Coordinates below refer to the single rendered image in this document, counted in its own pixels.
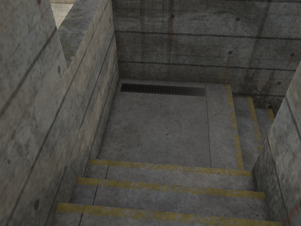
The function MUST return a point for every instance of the stairs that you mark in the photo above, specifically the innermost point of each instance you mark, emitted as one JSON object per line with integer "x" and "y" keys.
{"x": 124, "y": 193}
{"x": 253, "y": 126}

